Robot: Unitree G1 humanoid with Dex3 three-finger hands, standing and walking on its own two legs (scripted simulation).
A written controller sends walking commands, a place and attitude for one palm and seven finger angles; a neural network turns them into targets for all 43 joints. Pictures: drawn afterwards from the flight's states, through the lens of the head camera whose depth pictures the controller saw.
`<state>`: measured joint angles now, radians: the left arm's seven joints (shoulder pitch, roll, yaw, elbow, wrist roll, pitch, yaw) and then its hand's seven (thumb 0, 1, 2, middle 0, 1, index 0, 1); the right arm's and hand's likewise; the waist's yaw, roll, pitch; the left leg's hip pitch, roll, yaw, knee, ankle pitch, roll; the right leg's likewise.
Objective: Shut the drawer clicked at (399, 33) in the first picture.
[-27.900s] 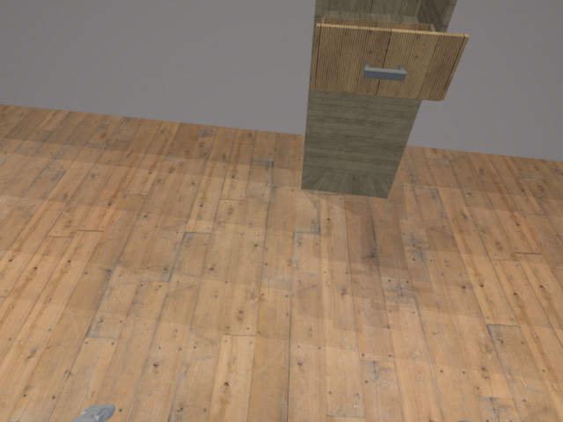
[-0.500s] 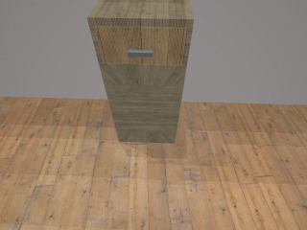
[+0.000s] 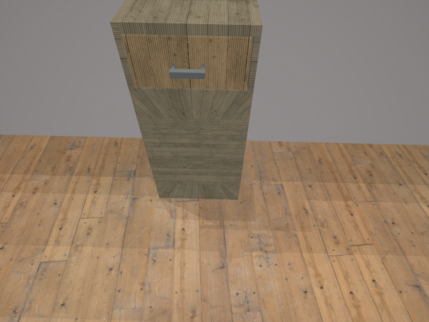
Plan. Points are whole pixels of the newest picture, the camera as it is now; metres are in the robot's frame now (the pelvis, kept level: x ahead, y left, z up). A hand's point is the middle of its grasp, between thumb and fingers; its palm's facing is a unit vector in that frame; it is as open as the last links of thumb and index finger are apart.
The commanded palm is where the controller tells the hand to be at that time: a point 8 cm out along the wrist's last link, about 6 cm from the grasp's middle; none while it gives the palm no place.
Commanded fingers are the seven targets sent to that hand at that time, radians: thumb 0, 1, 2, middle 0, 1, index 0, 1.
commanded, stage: look to check the result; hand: left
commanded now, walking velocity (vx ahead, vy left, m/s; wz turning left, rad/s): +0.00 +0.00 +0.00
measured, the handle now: (188, 70) +0.82 +0.12 +0.04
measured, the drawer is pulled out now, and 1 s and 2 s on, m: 0.00 0.00 0.00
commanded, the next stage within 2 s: stand and wait in 0.42 s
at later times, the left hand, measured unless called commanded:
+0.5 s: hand out of the picture -0.01 +0.14 -0.18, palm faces +0.05 -0.99 -0.16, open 7.4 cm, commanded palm none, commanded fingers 0.00 0.90 0.90 -0.20 -0.30 -0.20 -0.30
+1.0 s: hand out of the picture +0.00 +0.14 -0.18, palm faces +0.05 -0.98 -0.17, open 7.4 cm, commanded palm none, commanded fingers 0.00 0.90 0.90 -0.20 -0.30 -0.20 -0.30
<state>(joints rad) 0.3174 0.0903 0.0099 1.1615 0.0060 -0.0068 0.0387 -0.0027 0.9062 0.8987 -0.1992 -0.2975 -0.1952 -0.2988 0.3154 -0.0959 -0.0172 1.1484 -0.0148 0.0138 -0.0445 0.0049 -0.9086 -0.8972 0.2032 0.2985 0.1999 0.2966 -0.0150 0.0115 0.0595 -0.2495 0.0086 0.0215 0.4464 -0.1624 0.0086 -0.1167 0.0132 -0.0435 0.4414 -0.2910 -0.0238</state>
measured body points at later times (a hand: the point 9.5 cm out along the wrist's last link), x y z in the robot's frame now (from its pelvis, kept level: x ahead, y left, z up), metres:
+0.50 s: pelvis +0.01 -0.01 +0.00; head +0.02 -0.02 +0.45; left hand -0.01 +0.19 -0.16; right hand +0.00 -0.22 -0.17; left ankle +0.05 +0.11 -0.74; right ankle -0.03 -0.10 -0.74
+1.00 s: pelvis +0.02 -0.02 +0.00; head +0.03 -0.02 +0.45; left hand -0.01 +0.19 -0.16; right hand +0.00 -0.23 -0.16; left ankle +0.05 +0.11 -0.74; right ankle -0.03 -0.10 -0.74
